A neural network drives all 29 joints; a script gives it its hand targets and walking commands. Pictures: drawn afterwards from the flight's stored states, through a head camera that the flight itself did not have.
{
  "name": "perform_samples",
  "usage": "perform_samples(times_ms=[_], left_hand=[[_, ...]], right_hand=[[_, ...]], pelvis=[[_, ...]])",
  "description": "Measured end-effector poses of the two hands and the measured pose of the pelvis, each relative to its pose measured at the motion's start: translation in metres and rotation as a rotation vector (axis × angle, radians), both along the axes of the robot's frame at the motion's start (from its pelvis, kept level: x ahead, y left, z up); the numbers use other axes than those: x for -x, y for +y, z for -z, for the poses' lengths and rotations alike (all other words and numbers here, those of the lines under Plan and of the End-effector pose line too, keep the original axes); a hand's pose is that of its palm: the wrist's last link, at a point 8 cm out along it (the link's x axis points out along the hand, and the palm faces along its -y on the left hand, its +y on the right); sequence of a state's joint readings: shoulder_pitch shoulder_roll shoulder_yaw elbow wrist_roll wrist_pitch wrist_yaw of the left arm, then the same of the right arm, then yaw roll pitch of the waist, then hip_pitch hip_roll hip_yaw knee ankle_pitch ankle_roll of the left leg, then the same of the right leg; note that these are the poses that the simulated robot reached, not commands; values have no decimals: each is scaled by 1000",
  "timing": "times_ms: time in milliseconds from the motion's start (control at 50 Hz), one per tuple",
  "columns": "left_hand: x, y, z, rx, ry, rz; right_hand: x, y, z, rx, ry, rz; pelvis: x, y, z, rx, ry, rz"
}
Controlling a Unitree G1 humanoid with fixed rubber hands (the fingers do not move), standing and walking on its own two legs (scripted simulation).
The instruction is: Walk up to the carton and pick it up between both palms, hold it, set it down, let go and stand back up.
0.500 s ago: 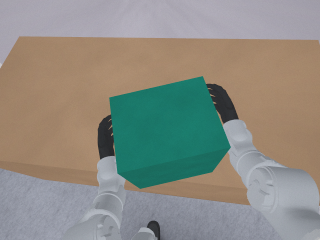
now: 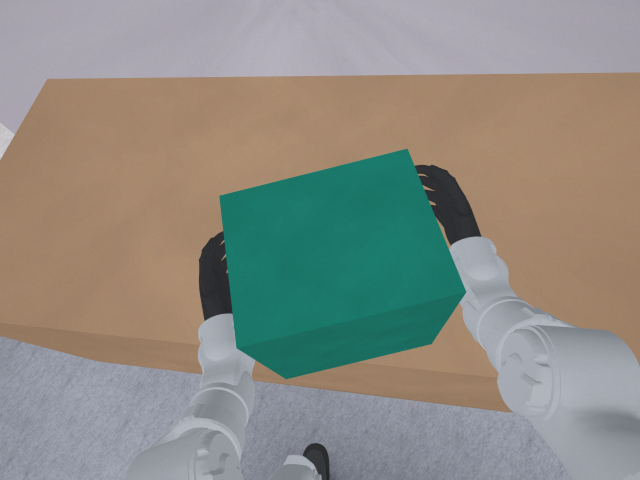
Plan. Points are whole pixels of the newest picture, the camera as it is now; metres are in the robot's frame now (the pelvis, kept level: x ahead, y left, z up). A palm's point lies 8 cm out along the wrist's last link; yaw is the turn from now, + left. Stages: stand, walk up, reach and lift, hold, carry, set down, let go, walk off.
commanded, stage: reach and lift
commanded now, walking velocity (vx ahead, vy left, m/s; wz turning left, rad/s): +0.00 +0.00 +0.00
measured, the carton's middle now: (338, 279) +0.39 +0.08 -0.06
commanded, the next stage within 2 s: none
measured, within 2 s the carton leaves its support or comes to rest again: leaves its support in 1.16 s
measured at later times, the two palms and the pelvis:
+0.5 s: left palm (219, 302) +0.33 +0.23 -0.04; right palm (457, 228) +0.46 -0.06 -0.02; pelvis +0.00 +0.00 +0.00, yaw +1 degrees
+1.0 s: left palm (224, 317) +0.31 +0.21 -0.04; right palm (468, 242) +0.44 -0.07 -0.01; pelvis +0.01 -0.02 +0.01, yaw +3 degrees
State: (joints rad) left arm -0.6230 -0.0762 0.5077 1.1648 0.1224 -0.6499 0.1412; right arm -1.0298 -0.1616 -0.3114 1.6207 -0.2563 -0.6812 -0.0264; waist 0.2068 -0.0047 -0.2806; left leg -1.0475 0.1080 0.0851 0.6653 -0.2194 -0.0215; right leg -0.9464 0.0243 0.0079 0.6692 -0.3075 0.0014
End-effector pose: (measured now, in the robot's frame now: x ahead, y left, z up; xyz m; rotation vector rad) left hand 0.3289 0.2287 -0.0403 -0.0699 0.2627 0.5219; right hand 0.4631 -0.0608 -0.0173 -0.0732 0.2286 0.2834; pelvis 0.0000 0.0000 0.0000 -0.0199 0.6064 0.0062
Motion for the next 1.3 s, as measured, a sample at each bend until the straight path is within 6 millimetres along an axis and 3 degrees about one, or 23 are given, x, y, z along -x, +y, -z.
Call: perform_samples(times_ms=[380,720,1040,1180,1300], left_hand=[[1,0,3,10,-14,-6],[7,-2,1,25,33,-9],[22,-15,0,58,71,1],[28,-17,-4,66,79,22],[31,-16,-23,59,54,38]], right_hand=[[1,1,-1,45,-28,-9],[7,-2,-3,94,2,-27],[27,-15,-5,154,1,-14],[37,-18,-16,174,3,2],[44,-19,-40,176,-27,15]], pelvis=[[2,0,1,5,4,-13],[-9,-7,-3,0,-8,-24],[-8,-17,-6,-9,-69,-52],[-4,-15,-6,2,-99,-54],[5,-14,-10,11,-150,-60]])
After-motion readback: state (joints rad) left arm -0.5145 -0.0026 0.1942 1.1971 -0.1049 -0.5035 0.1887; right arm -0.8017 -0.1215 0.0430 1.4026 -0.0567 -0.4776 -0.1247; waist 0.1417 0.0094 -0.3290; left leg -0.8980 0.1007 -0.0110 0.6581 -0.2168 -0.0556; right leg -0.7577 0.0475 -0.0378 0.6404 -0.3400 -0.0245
